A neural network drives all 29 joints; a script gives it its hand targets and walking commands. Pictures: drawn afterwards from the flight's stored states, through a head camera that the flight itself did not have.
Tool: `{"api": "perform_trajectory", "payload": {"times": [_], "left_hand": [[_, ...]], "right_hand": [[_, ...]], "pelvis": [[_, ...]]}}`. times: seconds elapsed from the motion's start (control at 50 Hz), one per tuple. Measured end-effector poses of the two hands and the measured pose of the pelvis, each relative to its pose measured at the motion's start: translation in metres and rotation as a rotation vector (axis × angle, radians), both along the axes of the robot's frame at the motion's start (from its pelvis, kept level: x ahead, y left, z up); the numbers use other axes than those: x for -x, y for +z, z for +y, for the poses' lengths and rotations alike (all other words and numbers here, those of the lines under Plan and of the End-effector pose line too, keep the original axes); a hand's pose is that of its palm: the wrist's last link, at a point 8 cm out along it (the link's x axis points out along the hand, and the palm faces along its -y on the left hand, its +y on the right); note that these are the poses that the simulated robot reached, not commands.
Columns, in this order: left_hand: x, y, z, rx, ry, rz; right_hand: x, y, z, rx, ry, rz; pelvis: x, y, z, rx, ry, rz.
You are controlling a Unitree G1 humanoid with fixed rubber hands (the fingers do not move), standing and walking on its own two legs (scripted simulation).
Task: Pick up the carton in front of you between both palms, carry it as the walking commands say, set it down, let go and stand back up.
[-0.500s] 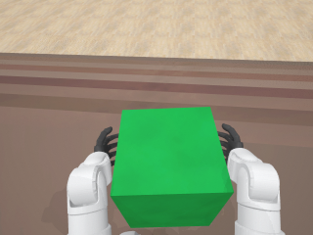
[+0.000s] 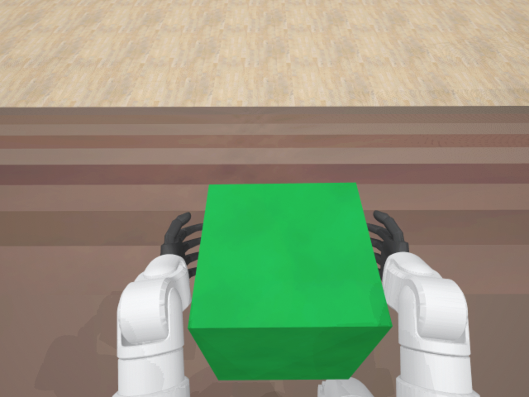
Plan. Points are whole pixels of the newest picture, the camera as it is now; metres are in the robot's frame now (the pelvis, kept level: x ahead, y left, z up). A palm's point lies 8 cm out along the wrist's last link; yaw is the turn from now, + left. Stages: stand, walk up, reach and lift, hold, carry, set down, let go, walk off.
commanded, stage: carry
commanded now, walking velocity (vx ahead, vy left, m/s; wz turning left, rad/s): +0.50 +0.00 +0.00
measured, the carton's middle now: (282, 287) +0.27 -0.01 +0.00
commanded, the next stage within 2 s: none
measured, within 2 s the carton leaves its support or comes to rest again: neither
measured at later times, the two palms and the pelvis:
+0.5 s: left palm (207, 81) +0.68 +0.12 +0.09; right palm (346, 72) +0.71 -0.18 +0.09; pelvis +0.31 -0.05 -0.01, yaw +2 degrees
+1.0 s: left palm (224, 16) +1.04 +0.10 +0.07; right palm (330, 15) +1.03 -0.20 +0.07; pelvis +0.66 -0.04 -0.06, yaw +2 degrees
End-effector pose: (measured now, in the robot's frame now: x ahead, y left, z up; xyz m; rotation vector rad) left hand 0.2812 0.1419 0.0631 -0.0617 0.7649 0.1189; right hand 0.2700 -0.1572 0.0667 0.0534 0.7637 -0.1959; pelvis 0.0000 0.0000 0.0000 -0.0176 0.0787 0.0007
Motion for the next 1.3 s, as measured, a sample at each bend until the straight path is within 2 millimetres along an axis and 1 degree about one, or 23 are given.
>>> {"api": "perform_trajectory", "payload": {"times": [0.06, 0.12, 0.22, 0.26, 0.28, 0.34, 0.4, 0.46, 0.56, 0.64, 0.72, 0.82, 0.88, 0.92, 0.96, 1.0, 1.02, 1.04, 1.06, 1.1, 1.18, 1.24, 1.3], "left_hand": [[-0.043, 0.010, -0.001, -0.001, 0.010, -0.046], [-0.093, 0.022, -0.003, -0.023, 0.011, -0.096], [-0.194, 0.038, -0.014, -0.096, 0.007, -0.148], [-0.234, 0.038, -0.017, -0.121, 0.018, -0.149], [-0.252, 0.037, -0.018, -0.132, 0.023, -0.132], [-0.294, 0.029, -0.018, -0.137, 0.036, -0.039], [-0.333, 0.025, -0.018, -0.121, 0.049, 0.023], [-0.375, 0.027, -0.019, -0.106, 0.060, 0.032], [-0.446, 0.031, -0.023, -0.086, 0.064, 0.006], [-0.502, 0.028, -0.024, -0.055, 0.054, -0.040], [-0.559, 0.015, -0.025, -0.012, 0.019, -0.065], [-0.620, 0.003, -0.034, -0.026, -0.021, 0.004], [-0.663, 0.004, -0.040, -0.017, -0.026, -0.006], [-0.695, 0.007, -0.043, -0.009, -0.023, -0.045], [-0.726, 0.010, -0.044, -0.017, -0.013, -0.097], [-0.756, 0.010, -0.041, -0.043, 0.011, -0.150], [-0.770, 0.009, -0.036, -0.060, 0.032, -0.181], [-0.783, 0.005, -0.030, -0.079, 0.054, -0.209], [-0.795, -0.002, -0.024, -0.102, 0.065, -0.214], [-0.819, -0.023, -0.013, -0.104, 0.075, -0.163], [-0.867, -0.069, 0.002, -0.073, 0.097, -0.026], [-0.905, -0.100, 0.009, -0.065, 0.102, 0.039], [-0.950, -0.126, 0.015, -0.072, 0.102, 0.055]], "right_hand": [[-0.047, 0.010, -0.001, -0.005, 0.006, -0.046], [-0.101, 0.020, -0.004, 0.001, 0.033, -0.095], [-0.211, 0.028, -0.014, 0.025, 0.098, -0.147], [-0.258, 0.026, -0.017, 0.034, 0.138, -0.151], [-0.279, 0.023, -0.018, 0.034, 0.155, -0.134], [-0.330, 0.017, -0.017, 0.036, 0.186, -0.044], [-0.374, 0.017, -0.017, 0.033, 0.193, 0.018], [-0.417, 0.020, -0.018, 0.025, 0.183, 0.027], [-0.480, 0.022, -0.022, 0.002, 0.142, 0.004], [-0.527, 0.022, -0.024, 0.000, 0.099, -0.040], [-0.570, 0.018, -0.026, 0.035, 0.054, -0.064], [-0.618, -0.001, -0.034, 0.027, 0.023, 0.008], [-0.655, -0.001, -0.039, 0.030, 0.012, -0.003], [-0.687, 0.004, -0.043, 0.032, 0.010, -0.042], [-0.724, 0.007, -0.044, 0.025, 0.019, -0.094], [-0.765, 0.004, -0.041, 0.010, 0.050, -0.148], [-0.787, 0.001, -0.036, 0.006, 0.079, -0.179], [-0.809, -0.003, -0.030, 0.002, 0.110, -0.209], [-0.828, -0.011, -0.024, -0.006, 0.131, -0.216], [-0.857, -0.031, -0.013, 0.007, 0.159, -0.166], [-0.915, -0.068, 0.004, 0.046, 0.200, -0.030], [-0.959, -0.096, 0.011, 0.037, 0.198, 0.036], [-1.006, -0.121, 0.018, 0.020, 0.187, 0.051]], "pelvis": [[-0.039, 0.001, -0.003, 0.001, 0.011, -0.002], [-0.080, -0.004, -0.009, -0.007, 0.021, -0.009], [-0.156, -0.025, -0.024, -0.025, 0.037, -0.026], [-0.185, -0.038, -0.033, -0.024, 0.042, -0.036], [-0.196, -0.040, -0.036, -0.021, 0.039, -0.036], [-0.225, -0.033, -0.045, -0.030, 0.040, -0.026], [-0.255, -0.023, -0.051, -0.041, 0.040, -0.009], [-0.287, -0.015, -0.054, -0.049, 0.038, 0.005], [-0.348, -0.012, -0.051, -0.047, 0.023, 0.026], [-0.404, -0.021, -0.043, -0.034, 0.013, 0.026], [-0.465, -0.035, -0.035, -0.042, 0.016, 0.003], [-0.524, -0.023, -0.027, -0.035, 0.035, 0.013], [-0.561, -0.021, -0.027, -0.030, 0.039, 0.012], [-0.590, -0.027, -0.029, -0.036, 0.043, 0.006], [-0.623, -0.041, -0.032, -0.054, 0.040, -0.010], [-0.660, -0.064, -0.036, -0.074, 0.033, -0.043], [-0.681, -0.081, -0.039, -0.088, 0.032, -0.056], [-0.701, -0.101, -0.041, -0.093, 0.031, -0.062], [-0.716, -0.114, -0.040, -0.056, 0.018, -0.071], [-0.747, -0.129, -0.044, -0.019, 0.031, -0.074], [-0.802, -0.144, -0.051, -0.009, 0.045, -0.046], [-0.841, -0.151, -0.050, 0.002, 0.041, -0.034], [-0.889, -0.166, -0.045, 0.001, 0.036, -0.033]]}}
